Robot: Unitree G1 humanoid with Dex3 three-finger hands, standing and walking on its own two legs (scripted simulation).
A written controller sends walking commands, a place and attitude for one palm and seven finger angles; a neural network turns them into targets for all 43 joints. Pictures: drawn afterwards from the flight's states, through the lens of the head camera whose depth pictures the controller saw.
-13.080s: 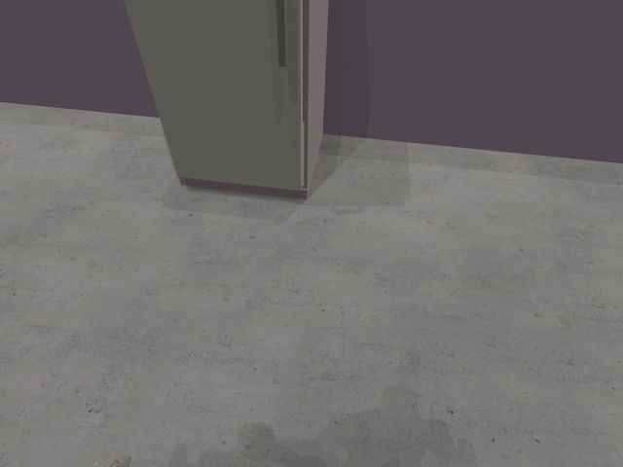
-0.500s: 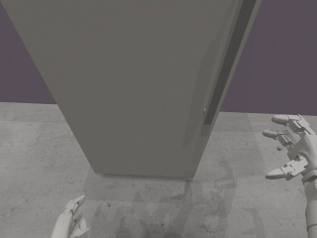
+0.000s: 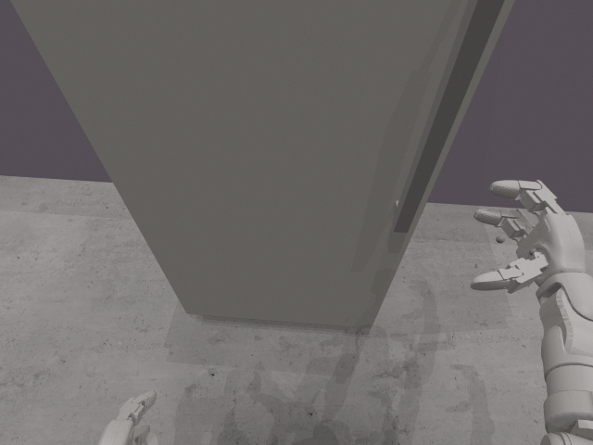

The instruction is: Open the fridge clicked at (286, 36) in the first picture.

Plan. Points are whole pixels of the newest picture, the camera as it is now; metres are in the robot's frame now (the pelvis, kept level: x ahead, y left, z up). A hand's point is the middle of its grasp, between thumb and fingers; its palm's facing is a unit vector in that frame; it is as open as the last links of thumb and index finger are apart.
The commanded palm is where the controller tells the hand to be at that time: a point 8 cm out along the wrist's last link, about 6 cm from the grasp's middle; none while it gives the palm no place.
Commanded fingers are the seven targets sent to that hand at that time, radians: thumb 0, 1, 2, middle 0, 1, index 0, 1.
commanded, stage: move the hooked fingers beside the handle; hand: right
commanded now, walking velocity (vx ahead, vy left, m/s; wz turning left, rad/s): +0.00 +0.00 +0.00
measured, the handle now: (433, 120) +0.52 -0.14 +0.17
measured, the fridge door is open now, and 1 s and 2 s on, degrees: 0 0 0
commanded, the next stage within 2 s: feel for the door with the fingertips in 1.48 s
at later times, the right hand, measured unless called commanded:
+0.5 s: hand (475, 201) +0.45 -0.21 +0.09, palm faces -0.02 +1.00 +0.01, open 14.0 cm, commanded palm +0.43 -0.26 +0.09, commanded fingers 0.00 0.50 -0.30 0.30 1.20 0.30 1.20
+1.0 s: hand (470, 194) +0.47 -0.21 +0.08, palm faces -0.01 +1.00 +0.01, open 14.0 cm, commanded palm +0.45 -0.26 +0.09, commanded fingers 0.00 0.50 -0.30 0.30 1.20 0.30 1.20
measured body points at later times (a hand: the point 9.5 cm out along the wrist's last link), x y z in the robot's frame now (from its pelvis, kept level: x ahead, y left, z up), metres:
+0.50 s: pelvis +0.00 +0.00 -0.01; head +0.07 -0.01 +0.44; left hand +0.05 +0.27 -0.12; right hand +0.44 -0.26 +0.09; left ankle -0.02 +0.11 -0.71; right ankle +0.03 -0.11 -0.71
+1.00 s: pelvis +0.00 -0.01 -0.01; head +0.08 -0.02 +0.43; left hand +0.02 +0.26 -0.12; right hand +0.46 -0.26 +0.08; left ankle -0.02 +0.11 -0.71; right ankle +0.03 -0.11 -0.71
